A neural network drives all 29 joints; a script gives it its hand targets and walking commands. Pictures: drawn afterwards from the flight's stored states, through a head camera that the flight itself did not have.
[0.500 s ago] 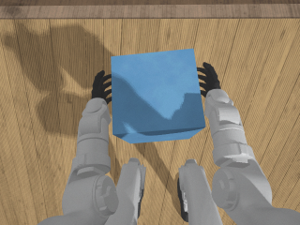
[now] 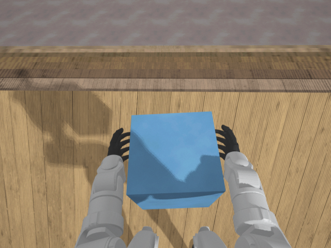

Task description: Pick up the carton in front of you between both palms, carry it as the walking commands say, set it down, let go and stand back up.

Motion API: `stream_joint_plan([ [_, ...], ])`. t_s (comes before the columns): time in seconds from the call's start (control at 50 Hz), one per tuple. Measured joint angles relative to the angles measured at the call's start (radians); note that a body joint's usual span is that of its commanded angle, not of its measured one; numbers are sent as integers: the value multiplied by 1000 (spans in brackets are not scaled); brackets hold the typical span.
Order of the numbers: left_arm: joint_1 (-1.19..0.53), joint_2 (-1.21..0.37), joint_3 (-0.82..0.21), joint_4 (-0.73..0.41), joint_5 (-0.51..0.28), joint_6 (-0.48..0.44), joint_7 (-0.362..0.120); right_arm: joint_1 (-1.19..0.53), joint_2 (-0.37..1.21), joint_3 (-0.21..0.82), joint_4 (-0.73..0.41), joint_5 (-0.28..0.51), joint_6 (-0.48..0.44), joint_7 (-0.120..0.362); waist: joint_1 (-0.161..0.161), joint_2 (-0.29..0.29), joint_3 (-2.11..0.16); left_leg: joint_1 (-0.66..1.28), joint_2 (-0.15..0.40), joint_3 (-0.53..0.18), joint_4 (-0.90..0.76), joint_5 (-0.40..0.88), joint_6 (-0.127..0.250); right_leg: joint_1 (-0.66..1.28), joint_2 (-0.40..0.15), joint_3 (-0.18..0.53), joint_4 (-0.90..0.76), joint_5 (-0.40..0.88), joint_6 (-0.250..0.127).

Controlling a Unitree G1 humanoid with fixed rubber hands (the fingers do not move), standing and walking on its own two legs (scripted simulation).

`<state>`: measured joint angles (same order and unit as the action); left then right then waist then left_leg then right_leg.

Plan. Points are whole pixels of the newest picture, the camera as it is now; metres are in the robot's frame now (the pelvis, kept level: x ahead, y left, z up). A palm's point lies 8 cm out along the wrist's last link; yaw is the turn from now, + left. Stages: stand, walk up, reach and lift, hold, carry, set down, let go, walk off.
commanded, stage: reach and lift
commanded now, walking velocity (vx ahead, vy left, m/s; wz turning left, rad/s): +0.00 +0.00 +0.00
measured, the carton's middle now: (173, 165) +0.34 +0.01 -0.09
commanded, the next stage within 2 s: hold in 1.38 s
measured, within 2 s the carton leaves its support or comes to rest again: neither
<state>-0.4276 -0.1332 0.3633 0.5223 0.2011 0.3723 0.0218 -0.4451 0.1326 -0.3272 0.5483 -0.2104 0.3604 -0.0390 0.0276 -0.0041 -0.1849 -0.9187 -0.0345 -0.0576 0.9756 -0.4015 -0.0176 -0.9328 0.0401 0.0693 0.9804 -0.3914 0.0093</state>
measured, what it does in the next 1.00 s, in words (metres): rises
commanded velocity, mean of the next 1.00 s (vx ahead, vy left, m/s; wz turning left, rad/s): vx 0.00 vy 0.00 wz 0.00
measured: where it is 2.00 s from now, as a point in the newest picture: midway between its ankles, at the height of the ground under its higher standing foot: outside the picture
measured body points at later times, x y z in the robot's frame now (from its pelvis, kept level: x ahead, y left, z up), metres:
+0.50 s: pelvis +0.01 +0.00 +0.07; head -0.02 +0.00 +0.51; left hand +0.32 +0.15 +0.08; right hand +0.32 -0.15 +0.08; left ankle +0.03 +0.13 -0.67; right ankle +0.04 -0.12 -0.67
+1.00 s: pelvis +0.02 +0.00 +0.07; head +0.00 +0.00 +0.52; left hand +0.33 +0.15 +0.09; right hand +0.33 -0.15 +0.09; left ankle +0.03 +0.13 -0.67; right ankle +0.04 -0.12 -0.67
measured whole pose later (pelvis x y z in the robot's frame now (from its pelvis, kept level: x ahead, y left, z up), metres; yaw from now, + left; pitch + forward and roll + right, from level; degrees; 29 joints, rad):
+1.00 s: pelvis +0.02 +0.00 +0.07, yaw +0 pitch -5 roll +0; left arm -0.31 -0.16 0.28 0.34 0.30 0.64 -0.02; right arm -0.30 0.16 -0.28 0.33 -0.30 0.64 0.02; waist 0.00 0.00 0.03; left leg -0.12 -0.02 -0.07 0.41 -0.21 -0.01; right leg -0.13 0.02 0.07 0.41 -0.20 0.01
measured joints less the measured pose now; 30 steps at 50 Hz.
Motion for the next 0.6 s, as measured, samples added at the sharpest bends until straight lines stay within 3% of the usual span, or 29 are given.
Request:
stream_joint_plan([
  [0.36, 160, -20, -97, -144, 31, 176, -9, 179, 20, 65, -168, -23, 180, 20, -27, 4, 110, 623, 12, -12, -433, 135, 9, 629, -16, 0, -439, 135, -2],
  [0.6, 92, -38, -42, -113, 103, 237, -40, 117, 36, 5, -147, -93, 244, 53, -28, 5, 195, 735, 12, -11, -483, 167, 12, 741, -19, 3, -490, 167, -1],
])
